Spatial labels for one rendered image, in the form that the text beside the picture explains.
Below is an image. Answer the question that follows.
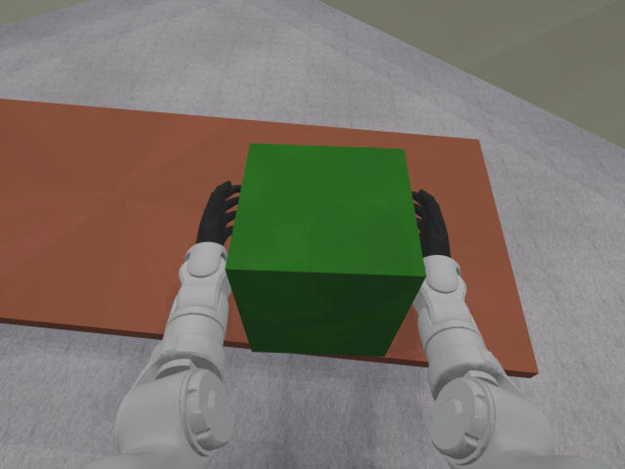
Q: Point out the robot right forearm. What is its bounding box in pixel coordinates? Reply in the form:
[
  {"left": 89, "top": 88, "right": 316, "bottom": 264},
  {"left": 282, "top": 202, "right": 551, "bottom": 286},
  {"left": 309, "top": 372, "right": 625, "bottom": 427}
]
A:
[{"left": 413, "top": 255, "right": 528, "bottom": 401}]

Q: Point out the table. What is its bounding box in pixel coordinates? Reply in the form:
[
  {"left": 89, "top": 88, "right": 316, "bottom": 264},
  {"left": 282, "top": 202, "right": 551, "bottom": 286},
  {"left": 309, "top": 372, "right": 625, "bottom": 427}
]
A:
[{"left": 0, "top": 99, "right": 539, "bottom": 378}]

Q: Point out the carton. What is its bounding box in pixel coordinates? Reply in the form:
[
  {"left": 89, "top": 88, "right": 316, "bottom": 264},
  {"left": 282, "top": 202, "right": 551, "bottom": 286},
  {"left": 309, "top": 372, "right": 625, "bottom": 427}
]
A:
[{"left": 225, "top": 144, "right": 426, "bottom": 357}]

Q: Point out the robot left forearm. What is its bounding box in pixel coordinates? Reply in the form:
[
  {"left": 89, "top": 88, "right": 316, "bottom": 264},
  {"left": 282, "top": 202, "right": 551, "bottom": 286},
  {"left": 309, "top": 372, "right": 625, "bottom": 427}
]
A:
[{"left": 115, "top": 242, "right": 231, "bottom": 454}]

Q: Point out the robot left hand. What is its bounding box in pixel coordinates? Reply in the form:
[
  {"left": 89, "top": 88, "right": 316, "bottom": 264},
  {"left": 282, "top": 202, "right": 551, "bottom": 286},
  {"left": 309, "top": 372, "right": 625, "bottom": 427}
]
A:
[{"left": 196, "top": 181, "right": 242, "bottom": 246}]

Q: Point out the robot right hand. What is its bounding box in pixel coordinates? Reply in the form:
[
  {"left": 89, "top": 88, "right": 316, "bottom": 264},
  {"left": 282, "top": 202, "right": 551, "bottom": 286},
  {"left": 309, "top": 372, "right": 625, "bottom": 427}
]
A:
[{"left": 412, "top": 190, "right": 451, "bottom": 258}]

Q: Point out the right robot upper arm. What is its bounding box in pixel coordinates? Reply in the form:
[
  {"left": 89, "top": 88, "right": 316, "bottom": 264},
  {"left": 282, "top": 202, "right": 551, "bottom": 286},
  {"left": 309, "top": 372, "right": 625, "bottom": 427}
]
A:
[{"left": 429, "top": 376, "right": 611, "bottom": 469}]

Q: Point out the left robot upper arm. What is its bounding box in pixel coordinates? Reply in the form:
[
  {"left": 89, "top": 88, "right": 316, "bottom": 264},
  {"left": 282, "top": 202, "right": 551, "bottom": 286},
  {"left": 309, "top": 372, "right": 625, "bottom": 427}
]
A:
[{"left": 78, "top": 368, "right": 233, "bottom": 469}]

